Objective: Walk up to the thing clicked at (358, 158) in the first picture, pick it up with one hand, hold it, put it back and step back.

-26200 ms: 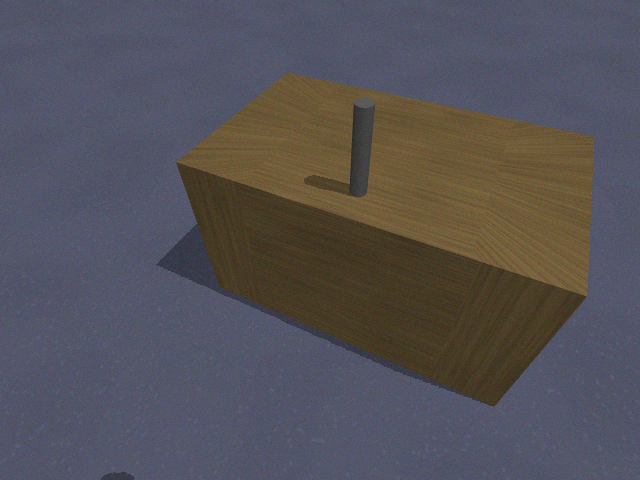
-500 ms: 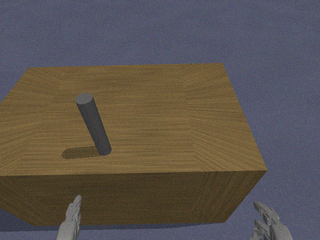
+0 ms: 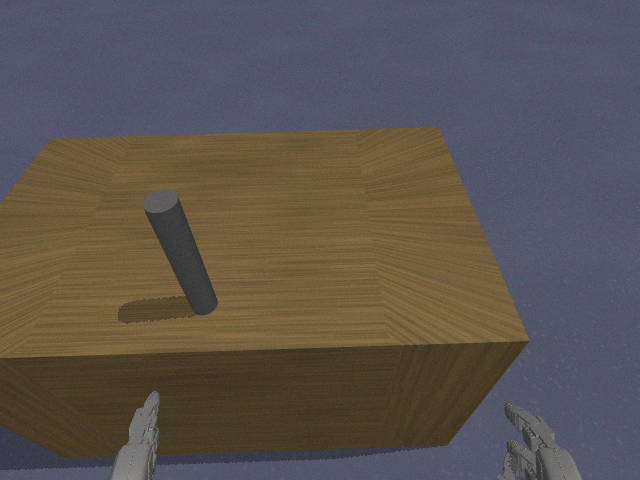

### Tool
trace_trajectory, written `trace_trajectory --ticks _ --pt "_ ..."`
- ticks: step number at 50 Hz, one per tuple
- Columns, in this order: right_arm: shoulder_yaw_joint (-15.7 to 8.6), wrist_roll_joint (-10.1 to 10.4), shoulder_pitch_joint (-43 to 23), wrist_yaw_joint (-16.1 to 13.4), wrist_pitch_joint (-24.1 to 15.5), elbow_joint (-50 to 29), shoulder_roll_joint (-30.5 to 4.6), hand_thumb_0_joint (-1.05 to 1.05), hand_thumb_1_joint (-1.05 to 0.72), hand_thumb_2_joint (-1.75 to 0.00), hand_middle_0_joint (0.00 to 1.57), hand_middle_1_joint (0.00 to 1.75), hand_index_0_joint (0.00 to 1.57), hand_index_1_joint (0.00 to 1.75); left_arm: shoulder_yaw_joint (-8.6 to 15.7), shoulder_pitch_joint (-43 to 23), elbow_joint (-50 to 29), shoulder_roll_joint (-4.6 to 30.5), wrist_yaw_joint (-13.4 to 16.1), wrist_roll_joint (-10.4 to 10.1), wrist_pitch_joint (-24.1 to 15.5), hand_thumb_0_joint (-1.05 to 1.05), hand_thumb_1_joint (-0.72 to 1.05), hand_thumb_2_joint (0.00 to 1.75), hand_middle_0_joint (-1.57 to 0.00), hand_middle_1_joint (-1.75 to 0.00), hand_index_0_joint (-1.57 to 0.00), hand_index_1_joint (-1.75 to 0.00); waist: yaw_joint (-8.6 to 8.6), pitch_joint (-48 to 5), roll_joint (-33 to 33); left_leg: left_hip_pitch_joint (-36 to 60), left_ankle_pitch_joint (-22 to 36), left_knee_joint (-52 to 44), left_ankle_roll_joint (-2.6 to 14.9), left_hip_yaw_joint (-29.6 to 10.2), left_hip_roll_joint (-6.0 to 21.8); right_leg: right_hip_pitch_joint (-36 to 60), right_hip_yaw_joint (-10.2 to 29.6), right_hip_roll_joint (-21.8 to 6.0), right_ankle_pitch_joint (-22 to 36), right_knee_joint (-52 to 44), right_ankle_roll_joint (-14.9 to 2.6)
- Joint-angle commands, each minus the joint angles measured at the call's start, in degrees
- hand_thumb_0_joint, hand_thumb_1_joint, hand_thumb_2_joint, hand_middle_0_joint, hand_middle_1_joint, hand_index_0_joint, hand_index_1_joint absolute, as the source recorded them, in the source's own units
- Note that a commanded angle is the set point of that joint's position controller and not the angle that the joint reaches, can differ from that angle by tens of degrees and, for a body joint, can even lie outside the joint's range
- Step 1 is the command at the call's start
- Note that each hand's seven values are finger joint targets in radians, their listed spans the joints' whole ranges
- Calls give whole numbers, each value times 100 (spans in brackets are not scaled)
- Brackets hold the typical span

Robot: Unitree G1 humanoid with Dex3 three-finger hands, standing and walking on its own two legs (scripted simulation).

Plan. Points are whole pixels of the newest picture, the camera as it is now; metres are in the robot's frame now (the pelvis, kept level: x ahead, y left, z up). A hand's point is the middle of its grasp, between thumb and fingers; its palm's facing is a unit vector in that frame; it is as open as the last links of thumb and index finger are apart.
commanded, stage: home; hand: left
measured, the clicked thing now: (185, 260) +0.46 +0.23 +0.01
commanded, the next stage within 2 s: stand in 0.52 s
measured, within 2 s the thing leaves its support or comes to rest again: neither
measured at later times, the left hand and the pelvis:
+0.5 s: hand out of the picture +0.11 +0.24 -0.10, palm faces -0.04 -0.92 -0.40, open 17.5 cm; pelvis +0.00 -0.01 +0.02, yaw +1 degrees
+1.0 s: hand out of the picture +0.04 +0.25 -0.10, palm faces +0.00 -0.94 -0.34, open 10.6 cm; pelvis -0.01 +0.00 +0.06, yaw +1 degrees
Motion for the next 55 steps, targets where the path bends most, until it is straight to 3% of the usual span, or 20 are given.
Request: trace_trajectory --ticks 1,3,4,5,8,11,12,13,15,19,21,24,30,31,33,34,41,49,55 --pt "-293 7 -583 -143 -432 -134 -673 0 -90 -90 20 30 20 30 254 281 -942 474 130 24 -159 0 -54 6 -5 -6 -5 -6 -57 -374 -156 686 1031 -769 212 179 -160 353 -255 99 1383 -1224 -36" --pt "-302 3 -683 -171 -496 182 -663 0 -90 -90 20 30 20 30 230 149 -1035 507 166 32 -135 0 -55 5 -5 -5 -5 -5 -83 -274 20 682 1004 -771 217 223 -164 258 -229 89 1395 -1267 -42" --pt "-326 -9 -713 -194 -522 277 -713 0 -90 -90 20 30 20 30 385 -108 -1304 724 207 36 -158 0 -53 7 -5 -6 -5 -6 -70 -297 118 706 925 -836 206 210 -149 264 -251 96 1271 -1261 -59" --pt "-312 -24 -778 -192 -544 433 -693 0 -90 -90 20 30 20 30 287 30 -1132 612 211 51 -149 0 -53 7 -5 -6 -5 -6 -113 -203 166 751 937 -867 198 183 -118 217 -293 120 1245 -1216 -68" --pt "-326 -29 -895 -240 -660 662 -704 0 -90 -90 20 30 20 30 337 -134 -1302 670 248 51 -103 0 -56 5 -5 -5 -5 -5 -155 -466 105 904 1073 -834 217 142 -102 336 -304 121 1383 -1227 -69" --pt "-312 -50 -1022 -248 -778 851 -703 0 -90 -90 20 30 20 30 251 24 -1207 590 270 47 -5 0 -59 3 -4 -5 -4 -5 -97 -483 183 939 1220 -854 200 110 -107 407 -340 130 1492 -1187 -79" --pt "-510 -790 -1356 7 -771 2379 -1451 0 -90 -90 20 30 20 30 537 -869 804 1632 -10 861 -189 0 -61 1 -4 -4 -4 -4 -32 302 -52 1502 1644 -1021 426 -256 70 1020 82 -237 1688 -1368 -462" --pt "-559 -838 -1309 124 -774 2621 -1420 0 -90 -90 20 30 20 30 612 -723 1491 1656 -159 830 -284 0 -58 4 -5 -5 -5 -5 -66 -53 -225 1705 1656 -900 531 -168 27 1204 321 -337 1914 -1461 -532" --pt "-504 -759 -1444 249 -823 2778 -1414 0 -90 -90 20 30 20 30 514 -843 1757 1605 -290 736 -379 0 -54 6 -5 -6 -5 -6 -52 90 -251 1582 1704 -1069 614 -293 28 1211 497 -375 1849 -1531 -637" --pt "-524 -471 -1581 448 -888 3241 -1478 0 -90 -90 20 30 20 30 439 -1195 2458 1701 -450 451 -461 0 -55 5 -5 -5 -5 -5 4 149 -254 1863 1238 -1316 612 -369 32 1258 583 -411 1506 -1805 -592" --pt "-540 -444 -1668 485 -893 3456 -1415 0 -90 -90 20 30 20 30 445 -1315 2826 1722 -462 459 -448 0 -57 4 -5 -5 -5 -5 8 336 -200 1883 1139 -1506 589 -474 50 1246 615 -390 1314 -1960 -555" --pt "-533 -477 -1691 482 -921 3796 -1513 0 -90 -90 20 30 20 30 452 -1432 3315 1739 -457 422 -444 0 -59 3 -4 -5 -4 -5 51 340 88 1967 1474 -1830 623 -685 218 1579 436 -274 1720 -1810 -467" --pt "-510 -432 -1731 439 -883 4386 -1574 0 -90 -90 20 30 20 30 448 -1491 4145 1876 -441 380 -439 0 -55 5 -5 -5 -5 -5 45 567 26 2126 1442 -2156 569 -638 213 1869 552 -379 1783 -2341 -487" --pt "-524 -409 -1752 432 -869 4468 -1581 0 -90 -90 20 30 20 30 445 -1485 4254 1907 -439 384 -443 0 -52 7 -5 -6 -5 -6 35 501 -34 2272 1468 -2081 545 -542 171 1904 643 -463 1774 -2536 -506" --pt "-493 -400 -1706 430 -853 4664 -1562 0 -90 -90 20 30 20 30 427 -1562 4467 1956 -443 355 -444 0 -36 23 -20 -22 -20 -22 -18 528 -69 2507 1571 -2168 508 -470 150 1903 712 -532 1838 -2762 -497" --pt "-480 -394 -1668 428 -847 4774 -1585 0 -90 -90 20 30 20 30 416 -1605 4579 1969 -439 345 -435 0 -28 31 -20 -30 -20 -30 -40 577 -76 2607 1583 -2290 490 -499 169 1902 691 -528 1825 -2844 -469" --pt "-385 -374 -1767 402 -843 5288 -1656 0 -90 -90 20 30 20 30 333 -1676 5253 1913 -444 268 -367 0 28 87 -20 -30 -20 -30 6 797 58 2782 1825 -3046 425 -572 334 2458 500 -479 2107 -3280 -334" --pt "-312 -332 -1884 399 -871 5702 -1682 0 -90 -90 20 30 20 30 281 -1888 5746 1880 -474 236 -370 0 90 90 -20 -30 -20 -30 25 873 101 3094 1951 -3540 331 -562 395 2830 442 -545 2197 -3744 -235" --pt "-315 -323 -2051 407 -859 5860 -1755 0 -90 -90 20 30 20 30 262 -1986 6009 1846 -501 255 -332 0 90 90 -20 -30 -20 -30 50 1020 144 3083 1489 -3850 309 -600 426 2853 370 -541 1817 -3986 -180"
